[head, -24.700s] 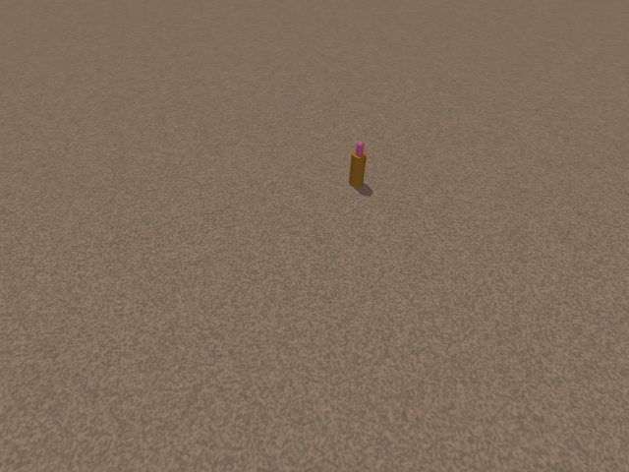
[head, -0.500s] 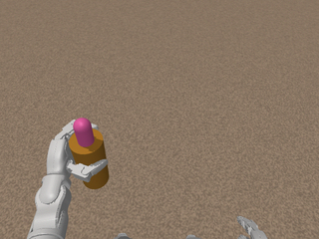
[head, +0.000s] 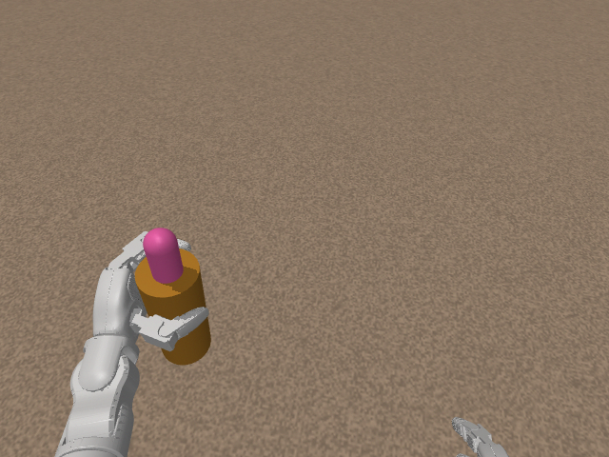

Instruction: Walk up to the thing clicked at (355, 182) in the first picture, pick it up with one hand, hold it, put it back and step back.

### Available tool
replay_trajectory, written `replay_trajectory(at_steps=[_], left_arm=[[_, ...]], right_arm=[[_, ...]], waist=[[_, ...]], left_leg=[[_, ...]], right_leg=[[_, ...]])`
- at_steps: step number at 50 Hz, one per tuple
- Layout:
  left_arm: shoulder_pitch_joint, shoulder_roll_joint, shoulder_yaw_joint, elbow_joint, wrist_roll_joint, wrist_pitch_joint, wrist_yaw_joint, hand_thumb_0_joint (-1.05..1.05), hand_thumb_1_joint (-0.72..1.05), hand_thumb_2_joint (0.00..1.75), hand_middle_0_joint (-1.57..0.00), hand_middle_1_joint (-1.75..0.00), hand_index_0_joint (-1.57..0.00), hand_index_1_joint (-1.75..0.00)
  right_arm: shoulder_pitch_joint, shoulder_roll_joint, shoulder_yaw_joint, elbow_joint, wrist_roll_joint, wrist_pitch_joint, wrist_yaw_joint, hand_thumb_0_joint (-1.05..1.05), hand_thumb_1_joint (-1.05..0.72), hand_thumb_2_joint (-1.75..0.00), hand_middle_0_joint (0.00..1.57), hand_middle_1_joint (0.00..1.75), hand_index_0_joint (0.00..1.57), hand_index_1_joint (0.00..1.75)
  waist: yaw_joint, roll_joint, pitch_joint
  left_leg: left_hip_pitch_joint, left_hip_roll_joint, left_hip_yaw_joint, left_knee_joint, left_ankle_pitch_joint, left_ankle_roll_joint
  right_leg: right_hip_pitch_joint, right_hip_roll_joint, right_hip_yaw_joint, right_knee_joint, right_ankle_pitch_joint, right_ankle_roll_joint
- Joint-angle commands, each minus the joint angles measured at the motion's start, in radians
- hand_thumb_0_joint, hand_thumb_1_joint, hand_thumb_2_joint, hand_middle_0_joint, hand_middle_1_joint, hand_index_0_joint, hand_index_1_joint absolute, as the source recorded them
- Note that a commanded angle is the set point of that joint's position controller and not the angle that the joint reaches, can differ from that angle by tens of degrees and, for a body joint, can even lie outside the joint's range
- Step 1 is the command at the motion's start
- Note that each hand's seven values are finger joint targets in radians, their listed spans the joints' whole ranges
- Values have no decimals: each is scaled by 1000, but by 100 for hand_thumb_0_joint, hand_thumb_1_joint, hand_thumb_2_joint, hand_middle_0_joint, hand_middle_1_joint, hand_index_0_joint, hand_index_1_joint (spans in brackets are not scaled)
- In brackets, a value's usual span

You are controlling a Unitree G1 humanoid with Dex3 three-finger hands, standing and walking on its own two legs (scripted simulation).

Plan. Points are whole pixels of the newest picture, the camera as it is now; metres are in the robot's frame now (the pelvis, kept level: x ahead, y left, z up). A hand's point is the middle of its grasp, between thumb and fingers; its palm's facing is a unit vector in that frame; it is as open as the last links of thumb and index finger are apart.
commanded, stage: hold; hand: left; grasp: from the side
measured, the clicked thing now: (174, 297) +0.33 +0.16 +0.04
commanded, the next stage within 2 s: none
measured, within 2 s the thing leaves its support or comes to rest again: neither
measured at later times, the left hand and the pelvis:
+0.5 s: hand (170, 293) +0.32 +0.16 +0.07, palm faces +0.04 -1.00 -0.01, open 10.4 cm; pelvis +0.00 +0.00 +0.01, yaw +0 degrees
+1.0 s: hand (170, 298) +0.31 +0.16 +0.07, palm faces +0.04 -1.00 -0.01, open 10.4 cm; pelvis -0.01 +0.00 +0.01, yaw +0 degrees
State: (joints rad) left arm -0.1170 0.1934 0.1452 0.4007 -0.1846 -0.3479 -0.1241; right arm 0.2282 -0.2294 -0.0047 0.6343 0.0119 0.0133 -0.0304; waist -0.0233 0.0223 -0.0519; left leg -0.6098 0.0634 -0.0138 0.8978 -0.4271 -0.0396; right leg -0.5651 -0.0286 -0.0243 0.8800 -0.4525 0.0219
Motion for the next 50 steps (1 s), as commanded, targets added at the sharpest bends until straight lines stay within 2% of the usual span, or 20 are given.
replay_trajectory(at_steps=[1,2,6,13,15,16,17,20,22,23,26,27,28,35,37,38,39,42,45,50], left_arm=[[-266,137,49,-232,-10,-64,10,0,7,118,-128,-142,-131,-141],[-249,112,32,-206,-13,-62,6,0,7,118,-127,-142,-131,-141],[-277,154,58,-239,-4,-64,9,0,6,119,-129,-143,-132,-142],[-269,122,30,-211,-7,-53,3,0,7,119,-130,-144,-133,-143],[-272,138,41,-256,-7,-57,7,0,6,118,-129,-144,-131,-142],[-207,97,22,-143,-6,-42,3,0,6,118,-129,-144,-132,-142],[-274,137,44,-256,-8,-52,8,0,6,118,-127,-142,-130,-141],[-223,92,27,-164,-10,-48,11,0,7,119,-128,-143,-131,-142],[-281,152,66,-243,-5,-67,16,0,8,119,-128,-143,-131,-142],[-272,129,37,-227,-3,-68,9,0,9,118,-128,-143,-131,-142],[-261,126,38,-259,-8,-70,9,0,13,118,-127,-142,-130,-141],[-227,106,33,-168,-5,-60,8,0,12,119,-128,-143,-131,-142],[-240,100,25,-181,-7,-63,8,0,10,119,-128,-143,-131,-142],[-269,131,45,-241,-11,-98,7,0,14,119,-128,-144,-131,-142],[-238,90,8,-207,-10,-91,2,0,15,120,-128,-144,-131,-142],[-300,132,29,-282,-11,-101,6,0,15,120,-129,-144,-132,-143],[-270,132,43,-201,-9,-92,6,0,12,121,-130,-145,-133,-144],[-256,112,24,-232,-10,-88,11,0,10,121,-129,-145,-132,-144],[-220,88,20,-125,-9,-73,9,0,12,122,-129,-145,-131,-144],[-271,119,27,-227,-6,-93,3,0,13,121,-130,-146,-133,-144]], right_arm=[[-13,-129,-54,-118,1,-40,-16,0,-91,-90,20,30,20,30],[-26,-125,-50,-121,2,-38,-15,0,-90,-89,20,30,20,30],[-18,-129,-54,-122,1,-34,-13,0,-91,-90,20,30,20,30],[-33,-126,-51,-125,3,-35,-16,0,-91,-90,20,30,20,30],[-38,-126,-54,-124,2,-36,-18,0,-91,-90,20,30,20,30],[-40,-127,-52,-125,5,-36,-16,0,-91,-90,20,30,20,30],[-42,-124,-52,-128,3,-37,-16,0,-90,-90,20,30,20,30],[-52,-122,-50,-127,2,-39,-13,0,-90,-90,20,30,20,30],[-44,-125,-55,-126,2,-38,-12,0,-90,-90,20,30,20,30],[-44,-124,-51,-126,-1,-38,-14,0,-90,-89,20,30,20,30],[-48,-121,-50,-125,1,-42,-16,0,-90,-90,20,30,20,30],[-53,-123,-50,-124,2,-43,-16,0,-91,-90,20,30,20,30],[-60,-123,-48,-129,2,-44,-13,0,-90,-90,20,30,20,30],[-54,-130,-55,-124,0,-50,-6,0,-90,-89,20,30,20,30],[-46,-126,-50,-125,-1,-50,-4,0,-90,-90,20,30,20,30],[-52,-132,-53,-123,1,-53,-5,0,-90,-90,20,30,20,30],[-54,-130,-51,-122,2,-51,-8,0,-90,-90,20,30,20,30],[-55,-121,-47,-120,1,-50,-9,0,-91,-90,20,30,20,30],[-57,-124,-48,-114,2,-49,-9,0,-90,-90,20,30,20,30],[-49,-127,-53,-120,0,-48,-5,0,-90,-90,20,30,20,30]], waist=[[-6,-22,-279],[-8,-13,-245],[8,-9,-279],[-10,-26,-248],[3,-11,-259],[-7,-53,-226],[8,-20,-251],[-3,-49,-202],[10,-11,-251],[-2,-7,-247],[4,-23,-247],[-6,-43,-212],[-9,-37,-193],[7,2,-252],[-1,-7,-252],[5,16,-248],[-2,1,-233],[3,-12,-234],[-8,-56,-175],[9,-4,-244]], left_leg=[[185,-44,28,-124,285,39],[178,-44,26,-130,277,36],[196,-41,24,-142,301,35],[213,-47,30,-159,288,40],[223,-51,34,-158,296,40],[212,-47,28,-165,284,41],[220,-48,34,-167,289,39],[190,-48,29,-178,235,40],[218,-47,30,-179,263,38],[225,-51,33,-175,271,38],[231,-51,36,-176,281,39],[215,-52,35,-180,258,41],[210,-46,30,-190,241,39],[234,-45,26,-191,226,31],[243,-42,20,-190,271,31],[243,-43,23,-190,267,29],[239,-45,27,-185,257,32],[237,-49,32,-187,259,36],[202,-47,29,-191,231,40],[239,-48,29,-196,260,33]], right_leg=[[128,34,-11,-135,356,-17],[114,36,-15,-136,344,-19],[147,36,-18,-141,358,-22],[152,32,-13,-169,359,-16],[166,28,-9,-175,368,-14],[153,34,-16,-176,351,-15],[166,32,-13,-181,357,-16],[140,34,-19,-187,304,-17],[163,32,-16,-181,325,-20],[161,30,-13,-184,337,-18],[176,29,-11,-190,352,-14],[158,29,-12,-196,332,-13],[142,33,-18,-192,309,-17],[153,36,-19,-182,280,-25],[165,38,-24,-175,322,-25],[157,37,-21,-177,319,-26],[150,34,-18,-187,312,-21],[164,29,-14,-196,324,-17],[141,31,-19,-200,298,-15],[173,32,-20,-191,318,-22]])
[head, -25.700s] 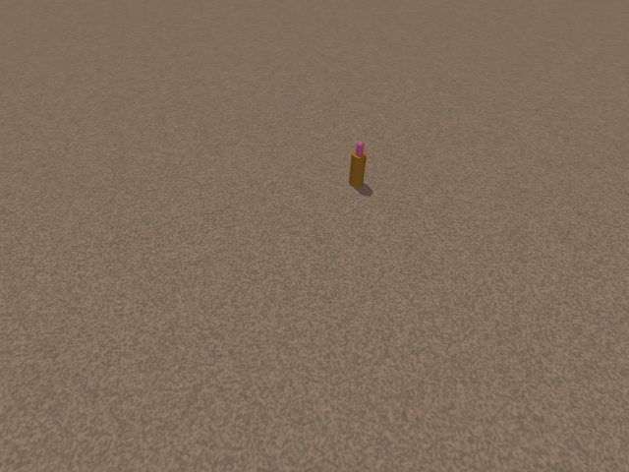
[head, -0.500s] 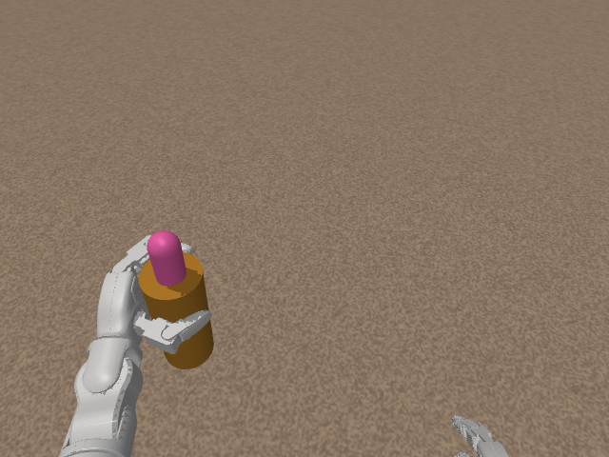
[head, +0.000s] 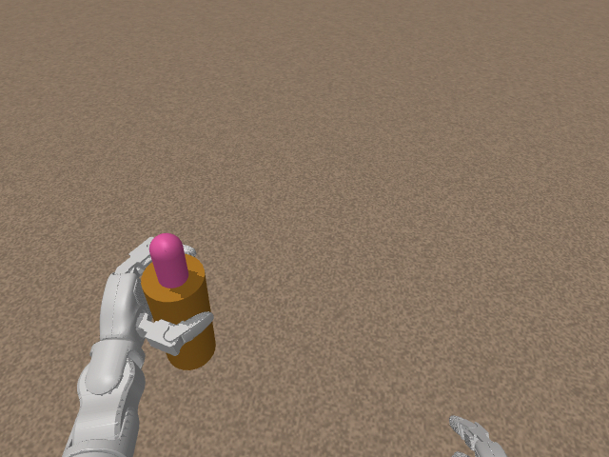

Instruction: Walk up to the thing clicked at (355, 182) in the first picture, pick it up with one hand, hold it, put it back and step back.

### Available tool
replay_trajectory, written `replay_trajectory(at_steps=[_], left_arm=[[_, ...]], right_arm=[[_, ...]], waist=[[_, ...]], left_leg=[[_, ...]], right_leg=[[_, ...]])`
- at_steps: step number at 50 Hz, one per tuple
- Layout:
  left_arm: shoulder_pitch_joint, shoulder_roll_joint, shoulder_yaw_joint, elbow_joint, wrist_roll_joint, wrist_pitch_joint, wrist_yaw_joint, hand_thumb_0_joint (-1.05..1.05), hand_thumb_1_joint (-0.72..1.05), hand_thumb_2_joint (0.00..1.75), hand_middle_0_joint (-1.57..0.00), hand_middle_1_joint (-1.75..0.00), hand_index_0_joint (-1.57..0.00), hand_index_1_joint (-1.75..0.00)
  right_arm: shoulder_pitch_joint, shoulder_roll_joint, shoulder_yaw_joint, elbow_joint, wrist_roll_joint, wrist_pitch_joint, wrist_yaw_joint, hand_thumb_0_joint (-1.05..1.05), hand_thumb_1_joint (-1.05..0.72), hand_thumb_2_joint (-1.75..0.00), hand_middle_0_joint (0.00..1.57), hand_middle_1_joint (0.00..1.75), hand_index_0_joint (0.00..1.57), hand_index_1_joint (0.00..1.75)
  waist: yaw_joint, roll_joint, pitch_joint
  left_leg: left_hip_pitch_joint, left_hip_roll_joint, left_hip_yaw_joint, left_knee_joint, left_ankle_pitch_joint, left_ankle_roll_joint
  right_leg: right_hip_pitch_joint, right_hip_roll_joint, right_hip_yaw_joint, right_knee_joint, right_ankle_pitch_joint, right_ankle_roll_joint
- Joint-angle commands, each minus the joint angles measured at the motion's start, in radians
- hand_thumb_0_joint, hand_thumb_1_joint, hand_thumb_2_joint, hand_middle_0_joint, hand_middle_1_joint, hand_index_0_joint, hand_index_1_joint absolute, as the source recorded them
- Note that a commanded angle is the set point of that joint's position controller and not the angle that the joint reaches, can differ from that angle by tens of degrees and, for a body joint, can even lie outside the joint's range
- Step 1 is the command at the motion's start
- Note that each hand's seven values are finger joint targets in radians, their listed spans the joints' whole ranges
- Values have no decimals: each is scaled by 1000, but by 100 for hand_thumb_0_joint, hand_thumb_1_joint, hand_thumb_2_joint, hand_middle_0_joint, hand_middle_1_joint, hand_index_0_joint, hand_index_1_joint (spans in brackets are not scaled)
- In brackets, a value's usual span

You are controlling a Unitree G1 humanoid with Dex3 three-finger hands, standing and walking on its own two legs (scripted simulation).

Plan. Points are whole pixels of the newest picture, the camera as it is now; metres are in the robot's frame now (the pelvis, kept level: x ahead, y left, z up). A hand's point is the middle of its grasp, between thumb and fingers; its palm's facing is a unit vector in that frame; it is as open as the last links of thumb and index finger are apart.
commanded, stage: hold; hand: left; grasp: from the side
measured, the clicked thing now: (180, 302) +0.32 +0.16 +0.05
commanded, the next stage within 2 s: crouch in 1.42 s
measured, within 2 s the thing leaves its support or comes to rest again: neither
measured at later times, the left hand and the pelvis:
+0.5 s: hand (177, 298) +0.32 +0.16 +0.06, palm faces +0.04 -1.00 -0.01, open 10.4 cm; pelvis +0.00 +0.00 +0.00, yaw +0 degrees
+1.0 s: hand (179, 291) +0.33 +0.16 +0.06, palm faces +0.03 -1.00 -0.01, open 10.4 cm; pelvis +0.01 +0.00 +0.00, yaw +0 degrees
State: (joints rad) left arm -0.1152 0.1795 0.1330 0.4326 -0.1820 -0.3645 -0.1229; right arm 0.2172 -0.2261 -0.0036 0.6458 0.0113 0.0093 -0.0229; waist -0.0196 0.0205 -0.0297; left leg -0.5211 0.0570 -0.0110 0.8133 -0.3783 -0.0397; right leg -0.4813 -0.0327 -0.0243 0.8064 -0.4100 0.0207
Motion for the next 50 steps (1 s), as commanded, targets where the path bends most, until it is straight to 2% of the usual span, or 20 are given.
replay_trajectory(at_steps=[1,8,9,12,13,15,21,22,24,27,29,31,35,38,39,40,42,44,45,50], left_arm=[[-277,131,40,-250,-9,-76,2,0,13,121,-130,-145,-133,-144],[-280,138,61,-245,-10,-75,9,0,13,121,-128,-144,-131,-143],[-230,112,40,-172,-9,-67,5,0,11,121,-130,-145,-132,-144],[-287,133,42,-256,-7,-78,5,0,12,121,-128,-144,-131,-143],[-223,112,35,-173,-2,-68,4,0,13,122,-129,-145,-132,-144],[-300,126,34,-268,-9,-80,5,0,14,121,-129,-144,-131,-143],[-277,140,59,-227,-9,-76,14,0,13,122,-129,-145,-132,-144],[-308,136,38,-278,-5,-78,16,0,12,120,-126,-142,-129,-141],[-246,102,19,-222,-5,-67,12,0,12,119,-127,-142,-129,-141],[-238,126,48,-227,-9,-67,15,0,11,120,-126,-143,-129,-142],[-275,107,18,-277,-8,-75,15,0,11,121,-126,-143,-129,-142],[-237,126,50,-241,-8,-72,20,0,12,121,-127,-144,-130,-143],[-222,96,16,-259,-6,-70,23,0,10,121,-127,-144,-129,-143],[-223,113,34,-234,-3,-69,27,0,11,121,-125,-142,-128,-141],[-287,134,37,-316,-3,-76,28,0,13,121,-125,-142,-128,-141],[-273,113,23,-256,2,-69,28,0,13,121,-126,-143,-128,-142],[-248,97,25,-216,-4,-67,25,0,13,123,-125,-143,-128,-143],[-277,136,45,-265,3,-72,29,0,12,122,-126,-143,-128,-142],[-272,119,22,-268,5,-71,26,0,11,120,-126,-143,-129,-142],[-223,104,23,-225,1,-58,27,0,10,121,-125,-142,-127,-141]], right_arm=[[-47,-125,-52,-133,0,-46,-14,0,-90,-90,20,30,20,30],[-58,-125,-52,-132,2,-45,-18,0,-90,-90,20,30,20,30],[-46,-123,-51,-122,0,-45,-18,0,-91,-90,20,30,20,30],[-46,-127,-55,-130,0,-46,-15,0,-91,-90,20,30,20,30],[-42,-130,-55,-130,0,-45,-16,0,-91,-90,20,30,20,30],[-52,-129,-54,-136,0,-49,-13,0,-90,-90,20,30,20,30],[-58,-126,-51,-128,1,-52,-19,0,-91,-90,20,30,20,30],[-61,-125,-51,-131,2,-52,-19,0,-90,-90,20,30,20,30],[-59,-127,-50,-131,1,-52,-20,0,-90,-90,20,30,20,30],[-64,-129,-53,-136,5,-53,-19,0,-90,-90,20,30,20,30],[-56,-125,-54,-129,2,-57,-14,0,-90,-90,20,30,20,30],[-52,-127,-55,-124,2,-57,-17,0,-90,-90,20,30,20,30],[-42,-125,-54,-126,2,-56,-14,0,-91,-90,20,30,20,30],[-39,-126,-55,-118,2,-53,-13,0,-90,-90,20,30,20,30],[-48,-127,-56,-128,2,-53,-14,0,-90,-90,20,30,20,30],[-35,-127,-56,-117,-1,-52,-13,0,-90,-90,20,30,20,30],[-42,-129,-57,-117,0,-54,-11,0,-90,-90,20,30,20,30],[-38,-130,-60,-123,0,-51,-13,0,-90,-90,20,30,20,30],[-44,-126,-55,-126,-1,-50,-12,0,-90,-90,20,30,20,30],[-42,-128,-58,-128,2,-48,-9,0,-91,-90,20,30,20,30]], waist=[[5,-12,-264],[4,-33,-230],[-6,-58,-218],[3,-6,-254],[-5,-37,-246],[-5,-1,-258],[-4,-43,-219],[-3,-23,-225],[-11,-29,-213],[7,-36,-231],[-2,-22,-234],[5,-38,-233],[-4,-31,-265],[-1,-27,-253],[2,-6,-259],[-17,-25,-253],[-16,-35,-204],[-1,-19,-262],[-1,-16,-234],[-2,-38,-251]], left_leg=[[144,-45,30,-106,205,35],[129,-45,32,-109,193,39],[122,-44,32,-106,185,42],[140,-47,34,-111,187,37],[141,-43,31,-113,194,39],[150,-43,32,-114,195,35],[116,-47,35,-115,143,42],[129,-48,37,-121,138,39],[139,-45,33,-124,144,39],[138,-44,31,-123,157,37],[134,-43,28,-122,157,35],[131,-41,26,-117,177,36],[160,-40,27,-110,224,37],[150,-36,25,-105,241,35],[157,-40,30,-107,234,33],[157,-37,26,-106,226,36],[131,-35,24,-107,202,36],[152,-39,25,-104,226,37],[138,-40,25,-108,208,36],[148,-39,28,-97,256,38]], right_leg=[[91,34,-15,-123,274,-18],[77,32,-12,-134,265,-15],[78,31,-13,-135,260,-12],[87,31,-12,-132,258,-17],[85,34,-14,-131,264,-16],[79,34,-13,-127,265,-19],[69,29,-7,-150,218,-11],[65,29,-5,-151,211,-13],[58,34,-11,-148,215,-15],[76,34,-16,-146,223,-16],[69,36,-18,-135,224,-20],[78,37,-19,-130,242,-18],[92,37,-19,-122,289,-17],[86,40,-22,-117,301,-19],[85,37,-17,-124,299,-19],[72,38,-18,-121,295,-17],[49,38,-20,-121,270,-17],[83,34,-18,-122,291,-17],[77,35,-18,-125,273,-18],[94,36,-18,-124,324,-13]])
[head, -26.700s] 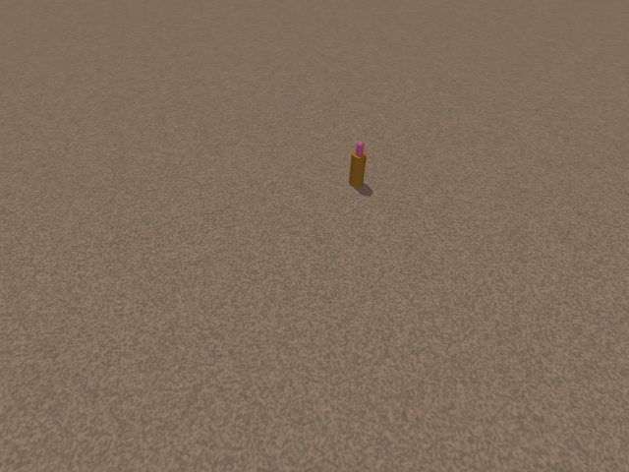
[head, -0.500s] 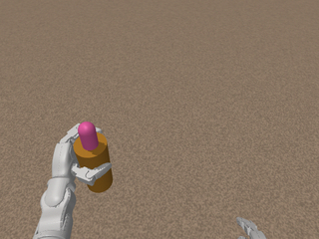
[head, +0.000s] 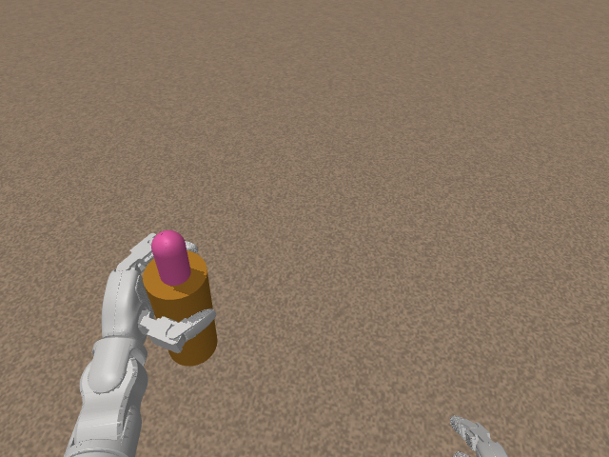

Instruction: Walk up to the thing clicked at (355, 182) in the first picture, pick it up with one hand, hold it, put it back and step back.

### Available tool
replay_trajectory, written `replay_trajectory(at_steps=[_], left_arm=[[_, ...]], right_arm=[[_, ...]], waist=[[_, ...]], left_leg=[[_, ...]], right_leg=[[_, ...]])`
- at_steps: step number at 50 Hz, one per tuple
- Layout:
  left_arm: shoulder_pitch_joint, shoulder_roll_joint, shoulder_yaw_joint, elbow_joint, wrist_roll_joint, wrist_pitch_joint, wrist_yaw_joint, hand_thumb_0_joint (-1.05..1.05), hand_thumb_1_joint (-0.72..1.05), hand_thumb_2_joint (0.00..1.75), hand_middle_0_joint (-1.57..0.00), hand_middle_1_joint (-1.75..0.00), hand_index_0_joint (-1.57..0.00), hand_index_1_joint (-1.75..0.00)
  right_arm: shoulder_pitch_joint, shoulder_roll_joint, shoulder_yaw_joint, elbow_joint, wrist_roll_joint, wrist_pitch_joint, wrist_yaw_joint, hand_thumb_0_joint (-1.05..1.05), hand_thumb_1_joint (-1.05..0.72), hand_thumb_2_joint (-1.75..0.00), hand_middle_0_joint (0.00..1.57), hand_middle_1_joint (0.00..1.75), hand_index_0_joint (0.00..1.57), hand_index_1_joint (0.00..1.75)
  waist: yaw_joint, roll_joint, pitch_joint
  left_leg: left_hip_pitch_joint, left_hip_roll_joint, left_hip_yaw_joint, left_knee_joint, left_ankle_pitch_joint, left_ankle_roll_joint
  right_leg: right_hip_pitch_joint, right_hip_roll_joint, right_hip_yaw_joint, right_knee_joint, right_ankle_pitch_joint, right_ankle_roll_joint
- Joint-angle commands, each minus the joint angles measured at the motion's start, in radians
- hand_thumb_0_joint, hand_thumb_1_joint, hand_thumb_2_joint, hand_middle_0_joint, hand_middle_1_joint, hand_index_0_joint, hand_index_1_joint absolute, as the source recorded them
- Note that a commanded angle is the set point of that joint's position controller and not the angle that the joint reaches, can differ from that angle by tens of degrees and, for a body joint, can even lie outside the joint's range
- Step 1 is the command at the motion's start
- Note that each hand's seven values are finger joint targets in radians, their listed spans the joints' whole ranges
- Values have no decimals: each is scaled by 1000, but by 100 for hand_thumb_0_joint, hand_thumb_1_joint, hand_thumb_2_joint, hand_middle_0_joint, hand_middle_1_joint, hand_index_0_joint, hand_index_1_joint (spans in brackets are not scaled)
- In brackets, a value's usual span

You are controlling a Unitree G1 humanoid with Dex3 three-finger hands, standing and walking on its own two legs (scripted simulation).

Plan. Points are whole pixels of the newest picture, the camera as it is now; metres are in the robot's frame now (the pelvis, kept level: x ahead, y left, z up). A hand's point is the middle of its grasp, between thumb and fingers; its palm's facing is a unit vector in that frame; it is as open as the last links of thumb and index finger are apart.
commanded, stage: hold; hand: left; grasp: from the side
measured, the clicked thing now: (182, 299) +0.32 +0.16 +0.05
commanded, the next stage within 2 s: crouch in 0.42 s
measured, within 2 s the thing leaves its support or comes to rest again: neither
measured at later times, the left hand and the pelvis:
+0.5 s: hand (180, 304) +0.31 +0.16 +0.06, palm faces +0.03 -1.00 -0.01, open 10.4 cm; pelvis -0.01 +0.00 +0.00, yaw +0 degrees
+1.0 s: hand (190, 337) +0.32 +0.17 -0.07, palm faces +0.11 -0.99 +0.00, open 10.3 cm; pelvis -0.03 +0.00 -0.07, yaw +0 degrees
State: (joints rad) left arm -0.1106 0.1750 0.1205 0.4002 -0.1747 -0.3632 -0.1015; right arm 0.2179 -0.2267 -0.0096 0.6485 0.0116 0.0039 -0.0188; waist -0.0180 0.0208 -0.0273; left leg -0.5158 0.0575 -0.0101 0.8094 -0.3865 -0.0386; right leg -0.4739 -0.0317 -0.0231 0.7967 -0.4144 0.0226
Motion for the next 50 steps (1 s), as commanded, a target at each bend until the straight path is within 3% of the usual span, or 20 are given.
replay_trajectory(at_steps=[1,5,6,10,15,17,21,24,25,26,27,31,33,34,35,37,42,43,48,50], left_arm=[[-233,110,36,-194,-5,-59,7,0,10,120,-125,-143,-128,-142],[-253,129,46,-272,-6,-70,8,0,11,121,-125,-143,-128,-141],[-243,103,29,-231,-7,-64,8,0,12,120,-124,-141,-127,-140],[-302,138,48,-233,2,-62,6,0,13,121,-125,-142,-127,-141],[-207,88,42,-140,-9,-59,2,0,11,120,-125,-142,-127,-141],[-301,124,41,-236,-4,-77,3,0,11,118,-124,-142,-127,-141],[-252,92,24,-215,-5,-80,5,0,10,119,-124,-141,-127,-141],[-305,135,48,-280,-3,-89,15,0,11,119,-124,-141,-126,-140],[-285,146,57,-253,4,-86,22,0,11,119,-124,-141,-127,-140],[-248,106,26,-192,5,-78,21,0,19,125,-127,-142,-130,-142],[-252,89,18,-207,-2,-77,24,0,15,117,-122,-134,-124,-134],[-284,109,36,-184,3,-86,23,0,24,115,-130,-137,-133,-135],[-239,76,38,-71,2,-91,28,0,23,116,-129,-136,-131,-135],[-264,99,66,-104,2,-104,34,0,24,116,-128,-136,-131,-134],[-278,88,55,-66,10,-114,37,0,21,116,-130,-137,-132,-135],[-308,93,68,-77,11,-148,42,0,20,115,-127,-135,-129,-133],[-334,82,92,100,18,-244,25,0,16,115,-129,-137,-132,-136],[-350,106,122,107,14,-273,20,0,15,116,-130,-138,-132,-137],[-417,152,152,180,18,-399,-6,0,17,117,-130,-138,-132,-137],[-444,169,168,192,6,-439,-29,0,18,115,-128,-135,-130,-134]], right_arm=[[-36,-127,-53,-126,1,-43,-12,0,-91,-90,20,30,20,30],[-35,-121,-51,-132,1,-37,-9,0,-90,-90,20,30,20,30],[-27,-121,-49,-126,-1,-35,-11,0,-90,-90,20,30,20,30],[-31,-130,-56,-125,-1,-35,-8,0,-90,-90,20,30,20,30],[-41,-123,-53,-135,-1,-33,-4,0,-90,-90,20,30,20,30],[-46,-124,-54,-133,-4,-37,-5,0,-91,-90,20,30,20,30],[-48,-125,-54,-147,-2,-36,-1,0,-91,-90,20,30,20,30],[-55,-126,-52,-150,1,-41,-2,0,-90,-90,20,30,20,30],[-50,-127,-52,-143,0,-38,-5,0,-91,-90,20,30,20,30],[-49,-124,-48,-139,-1,-38,-6,0,-88,-90,20,30,20,30],[-52,-121,-46,-142,-1,-41,-4,0,-86,-89,20,30,20,30],[-52,-135,-56,-136,-1,-43,1,0,-86,-89,20,30,20,30],[-43,-129,-53,-127,-6,-43,7,0,-86,-90,20,30,20,30],[-49,-132,-60,-126,-7,-47,7,0,-86,-89,20,30,20,30],[-47,-130,-59,-121,-11,-47,9,0,-87,-90,20,30,20,30],[-49,-126,-61,-120,-16,-52,17,0,-87,-90,20,30,20,30],[-29,-130,-70,-95,-32,-62,32,0,-89,-90,20,30,20,30],[-25,-133,-72,-97,-35,-64,34,0,-89,-90,20,30,20,30],[-24,-150,-70,-102,-49,-72,49,0,-89,-90,20,30,20,30],[-20,-168,-71,-97,-53,-73,52,0,-90,-90,20,30,20,30]], waist=[[-6,-50,-255],[12,-7,-318],[-10,-40,-275],[-8,-4,-270],[-1,-53,-239],[-8,-21,-264],[-2,-17,-272],[7,23,-294],[3,-11,-276],[-17,-45,-223],[-8,-45,-228],[-9,-19,-205],[-18,-55,-176],[-7,-50,-183],[-25,-63,-179],[-16,-57,-199],[-41,-59,-251],[-37,-54,-280],[-38,5,-444],[-36,33,-538]], left_leg=[[137,-38,26,-91,269,39],[178,-39,29,-86,328,36],[161,-39,29,-83,318,39],[158,-34,26,-89,304,39],[125,-39,25,-98,234,40],[132,-43,30,-89,229,39],[137,-38,24,-102,204,35],[144,-38,23,-109,187,30],[135,-40,27,-108,185,33],[116,-40,25,-109,167,38],[109,-39,26,-109,165,38],[93,-33,19,-109,155,33],[56,-32,13,-90,141,37],[36,-37,20,-75,131,38],[21,-37,18,-62,113,42],[-22,-41,20,-28,100,42],[-167,-42,12,124,72,45],[-204,-42,6,159,55,45],[-386,-45,-14,360,-5,43],[-411,-39,-34,431,41,40]], right_leg=[[89,35,-21,-108,337,-15],[116,34,-18,-106,384,-17],[103,34,-18,-107,388,-11],[76,34,-20,-106,361,-18],[79,33,-24,-116,297,-16],[75,29,-14,-113,298,-17],[73,36,-23,-111,262,-23],[78,37,-22,-109,240,-26],[75,37,-21,-117,242,-22],[60,36,-21,-123,232,-18],[59,36,-20,-122,231,-19],[19,39,-27,-101,215,-27],[-7,39,-30,-89,202,-25],[-15,33,-23,-86,195,-24],[-47,33,-20,-79,181,-22],[-65,27,-13,-50,172,-23],[-224,26,3,91,151,-26],[-261,27,6,125,129,-27],[-482,31,13,325,43,-38],[-574,39,-9,425,65,-46]])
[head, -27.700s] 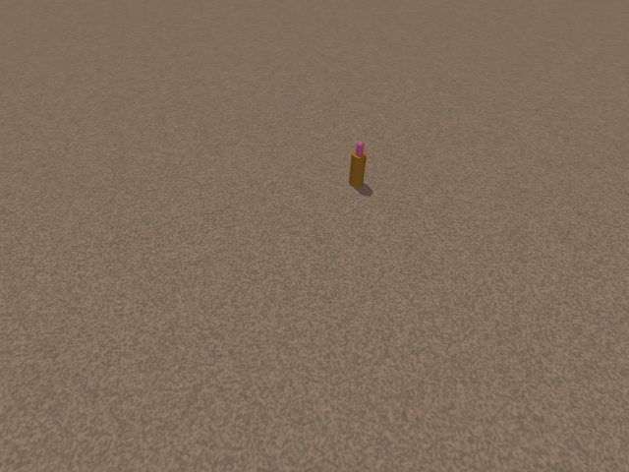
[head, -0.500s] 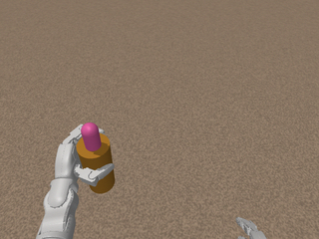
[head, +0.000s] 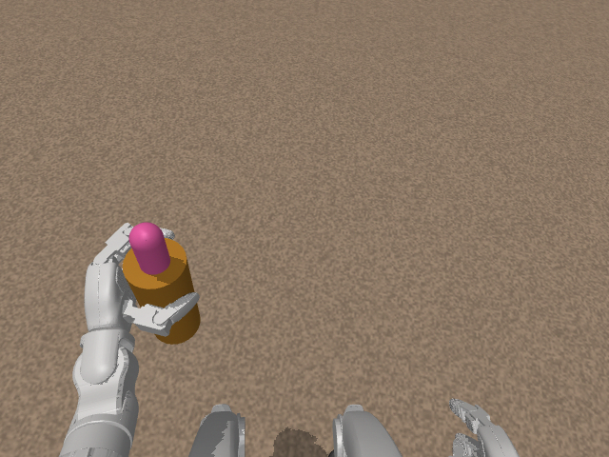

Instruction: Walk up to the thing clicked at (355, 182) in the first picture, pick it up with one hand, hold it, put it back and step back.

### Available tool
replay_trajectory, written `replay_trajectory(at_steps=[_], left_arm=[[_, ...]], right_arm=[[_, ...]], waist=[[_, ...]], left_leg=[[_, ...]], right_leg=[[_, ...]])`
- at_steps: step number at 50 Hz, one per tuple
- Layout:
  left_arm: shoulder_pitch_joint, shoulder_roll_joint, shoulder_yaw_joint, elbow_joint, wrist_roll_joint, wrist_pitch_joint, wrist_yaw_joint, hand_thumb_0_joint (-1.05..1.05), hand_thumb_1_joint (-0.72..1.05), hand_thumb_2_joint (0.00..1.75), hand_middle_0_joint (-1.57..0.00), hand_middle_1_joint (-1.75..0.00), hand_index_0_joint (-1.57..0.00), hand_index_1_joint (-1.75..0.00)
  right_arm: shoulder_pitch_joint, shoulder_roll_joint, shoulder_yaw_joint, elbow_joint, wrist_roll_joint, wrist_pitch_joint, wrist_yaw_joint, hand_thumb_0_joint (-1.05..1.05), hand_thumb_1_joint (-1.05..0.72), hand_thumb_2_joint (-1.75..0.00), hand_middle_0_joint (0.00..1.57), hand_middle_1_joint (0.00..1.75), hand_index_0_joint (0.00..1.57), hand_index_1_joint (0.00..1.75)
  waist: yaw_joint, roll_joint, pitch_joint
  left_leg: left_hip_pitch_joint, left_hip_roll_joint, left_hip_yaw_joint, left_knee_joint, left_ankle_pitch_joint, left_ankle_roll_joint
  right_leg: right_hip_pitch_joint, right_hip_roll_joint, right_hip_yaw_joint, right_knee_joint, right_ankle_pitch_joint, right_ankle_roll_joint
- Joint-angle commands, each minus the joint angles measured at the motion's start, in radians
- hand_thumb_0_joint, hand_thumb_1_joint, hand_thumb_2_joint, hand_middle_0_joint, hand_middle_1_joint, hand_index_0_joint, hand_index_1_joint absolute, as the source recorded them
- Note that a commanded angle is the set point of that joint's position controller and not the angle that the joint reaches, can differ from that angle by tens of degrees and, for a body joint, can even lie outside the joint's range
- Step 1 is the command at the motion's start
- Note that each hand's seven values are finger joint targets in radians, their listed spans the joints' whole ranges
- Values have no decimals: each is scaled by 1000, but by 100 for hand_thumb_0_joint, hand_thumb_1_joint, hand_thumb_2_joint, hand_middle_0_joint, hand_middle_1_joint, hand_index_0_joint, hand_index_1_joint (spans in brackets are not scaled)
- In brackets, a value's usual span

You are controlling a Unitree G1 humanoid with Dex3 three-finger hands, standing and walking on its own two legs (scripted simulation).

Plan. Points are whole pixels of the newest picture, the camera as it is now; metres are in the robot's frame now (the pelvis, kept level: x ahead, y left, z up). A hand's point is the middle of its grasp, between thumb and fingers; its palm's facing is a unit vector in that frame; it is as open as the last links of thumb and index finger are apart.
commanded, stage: crouch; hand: left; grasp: from the side
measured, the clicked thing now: (163, 284) +0.36 +0.17 -0.01
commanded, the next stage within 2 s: lower in 1.36 s
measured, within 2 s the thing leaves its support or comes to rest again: neither
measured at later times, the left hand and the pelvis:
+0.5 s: hand (187, 326) +0.37 +0.19 -0.24, palm faces +0.13 -0.99 -0.02, open 10.3 cm; pelvis -0.04 +0.00 -0.21, yaw -3 degrees
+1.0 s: hand (196, 337) +0.39 +0.20 -0.36, palm faces +0.13 -0.99 -0.02, open 10.3 cm; pelvis -0.06 +0.00 -0.33, yaw -5 degrees
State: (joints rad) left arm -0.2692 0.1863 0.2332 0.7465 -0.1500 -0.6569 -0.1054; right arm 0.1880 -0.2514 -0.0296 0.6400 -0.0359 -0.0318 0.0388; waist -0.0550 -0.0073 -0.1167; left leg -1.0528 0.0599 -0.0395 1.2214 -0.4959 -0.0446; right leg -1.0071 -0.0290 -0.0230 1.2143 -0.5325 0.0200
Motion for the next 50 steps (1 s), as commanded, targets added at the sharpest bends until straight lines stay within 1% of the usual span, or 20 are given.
replay_trajectory(at_steps=[1,3,4,6,8,10,12,13,14,15,17,20,24,26,27,29,36,37,48,50], left_arm=[[-316,169,50,-141,-18,-154,-38,0,18,114,-127,-133,-129,-132],[-328,188,68,-116,-18,-171,-52,0,16,113,-126,-131,-127,-131],[-329,162,48,-89,-19,-170,-54,0,14,112,-125,-131,-127,-130],[-342,198,102,-95,-29,-174,-50,0,15,113,-125,-130,-126,-130],[-349,172,85,-84,-31,-175,-55,0,13,113,-124,-129,-125,-129],[-367,209,119,-72,-33,-174,-59,0,16,114,-125,-130,-126,-130],[-371,202,115,-53,-27,-182,-70,0,16,115,-127,-132,-128,-132],[-392,236,147,-50,-21,-186,-64,0,16,117,-127,-133,-128,-133],[-353,218,146,-10,-17,-185,-71,0,17,117,-127,-133,-128,-133],[-399,197,113,-22,-16,-190,-80,0,17,118,-128,-134,-129,-134],[-448,251,168,-13,-7,-201,-74,0,18,120,-128,-136,-129,-136],[-497,274,195,-8,6,-220,-64,0,16,123,-127,-137,-128,-138],[-529,264,182,32,22,-224,-70,0,16,126,-131,-141,-132,-142],[-564,299,207,33,23,-227,-67,0,14,126,-129,-140,-130,-141],[-573,283,183,26,26,-225,-67,0,14,125,-129,-139,-130,-140],[-569,325,216,60,32,-217,-64,0,12,124,-128,-138,-128,-138],[-621,339,223,98,28,-202,-72,0,13,121,-125,-133,-126,-134],[-639,337,222,93,24,-203,-73,0,13,121,-125,-133,-126,-134],[-581,419,281,91,20,-196,-68,0,15,122,-122,-132,-123,-133],[-585,390,245,86,23,-198,-78,0,16,121,-121,-132,-122,-132]], right_arm=[[0,-152,-50,-90,-4,-37,-6,0,-90,-90,20,30,20,30],[3,-157,-47,-86,-10,-31,-8,0,-90,-90,20,30,20,30],[0,-160,-49,-87,-11,-28,-7,0,-90,-91,20,30,20,30],[3,-167,-49,-80,-16,-24,-4,0,-90,-91,20,30,20,30],[3,-171,-51,-72,-23,-18,-1,0,-91,-91,20,30,20,30],[9,-175,-50,-58,-25,-16,3,0,-92,-91,20,30,20,30],[6,-176,-52,-44,-32,-12,9,0,-92,-91,20,30,20,30],[10,-176,-52,-39,-35,-11,12,0,-92,-91,20,30,20,30],[5,-174,-51,-29,-38,-8,15,0,-92,-91,20,30,20,30],[0,-174,-48,-30,-41,-8,17,0,-92,-91,20,30,20,30],[-3,-173,-44,-19,-50,-9,24,0,-92,-91,20,30,20,30],[-4,-175,-39,-14,-62,-2,35,0,-92,-91,20,30,20,30],[-19,-184,-34,-5,-69,2,41,0,-92,-91,20,30,20,30],[-18,-185,-29,0,-74,7,39,0,-92,-91,20,30,20,30],[-17,-182,-30,-1,-74,7,42,0,-92,-91,20,30,20,30],[-19,-190,-28,5,-73,9,41,0,-93,-91,20,30,20,30],[-39,-212,-16,7,-73,14,38,0,-92,-91,20,30,20,30],[-37,-213,-10,10,-75,15,40,0,-92,-91,20,30,20,30],[-37,-244,17,7,-88,31,38,0,-92,-91,20,30,20,30],[-50,-253,20,14,-92,33,42,0,-92,-91,20,30,20,30]], waist=[[0,89,-448],[1,90,-501],[-7,81,-497],[17,93,-567],[3,74,-600],[1,51,-619],[-9,37,-644],[3,40,-648],[5,24,-647],[-18,37,-634],[-14,50,-638],[-10,57,-689],[-23,101,-668],[-20,110,-684],[-24,101,-690],[-22,84,-665],[-36,90,-587],[-48,97,-589],[-47,85,-590],[-61,105,-565]], left_leg=[[107,-40,-11,39,130,41],[45,-38,-12,106,141,44],[16,-37,-15,124,122,41],[-23,-35,-12,191,161,44],[-88,-39,-12,257,174,49],[-153,-36,-10,322,197,57],[-200,-36,-14,376,198,60],[-238,-38,-10,400,186,59],[-252,-34,-9,428,193,62],[-280,-34,-13,449,161,61],[-342,-34,-11,488,115,58],[-394,-34,-4,561,105,57],[-446,-32,-3,612,21,48],[-490,-33,7,654,-13,49],[-524,-37,14,667,-30,48],[-575,-36,19,696,-57,50],[-684,-44,18,763,-175,51],[-691,-43,14,778,-178,51],[-801,-44,8,903,-120,55],[-781,-40,-2,911,-117,52]], right_leg=[[-106,40,-18,50,156,-50],[-151,38,-10,104,159,-48],[-191,41,-14,129,137,-50],[-226,40,-4,178,160,-47],[-253,42,-4,227,184,-44],[-281,43,5,271,208,-39],[-326,47,-1,328,211,-39],[-341,48,1,351,198,-40],[-361,48,-1,370,202,-38],[-404,49,-3,393,175,-40],[-444,48,-8,443,132,-43],[-484,48,-10,510,118,-42],[-613,54,-37,595,42,-53],[-617,52,-35,622,20,-50],[-607,52,-30,625,8,-48],[-627,52,-29,643,-18,-45],[-771,58,-75,742,-109,-50],[-778,59,-81,759,-107,-50],[-770,69,-91,846,-40,-42],[-813,72,-101,869,-34,-46]])
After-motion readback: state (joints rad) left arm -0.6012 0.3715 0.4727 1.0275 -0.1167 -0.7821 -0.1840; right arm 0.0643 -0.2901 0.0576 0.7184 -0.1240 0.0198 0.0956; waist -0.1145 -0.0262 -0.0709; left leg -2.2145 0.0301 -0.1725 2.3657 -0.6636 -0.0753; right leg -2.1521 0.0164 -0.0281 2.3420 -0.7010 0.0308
